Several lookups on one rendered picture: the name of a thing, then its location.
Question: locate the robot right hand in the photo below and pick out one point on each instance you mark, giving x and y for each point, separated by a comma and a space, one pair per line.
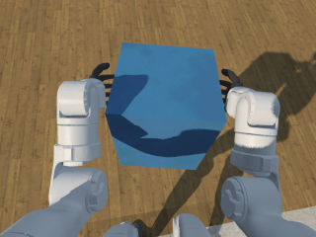
236, 83

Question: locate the robot right forearm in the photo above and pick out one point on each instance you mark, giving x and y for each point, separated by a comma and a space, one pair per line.
256, 123

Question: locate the robot left hand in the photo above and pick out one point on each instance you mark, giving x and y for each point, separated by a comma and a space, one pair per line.
96, 75

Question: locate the robot right upper arm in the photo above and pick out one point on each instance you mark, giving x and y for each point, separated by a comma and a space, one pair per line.
255, 205

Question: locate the left robot thigh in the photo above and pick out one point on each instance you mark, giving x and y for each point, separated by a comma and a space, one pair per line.
122, 230

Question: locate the robot left forearm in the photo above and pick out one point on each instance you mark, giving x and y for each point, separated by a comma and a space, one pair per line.
78, 105

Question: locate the left robot foot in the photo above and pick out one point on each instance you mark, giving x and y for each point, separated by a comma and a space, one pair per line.
139, 229

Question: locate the carton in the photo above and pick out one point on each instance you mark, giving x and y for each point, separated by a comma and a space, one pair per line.
165, 108

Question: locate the robot left upper arm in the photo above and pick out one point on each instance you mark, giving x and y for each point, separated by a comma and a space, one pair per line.
75, 195

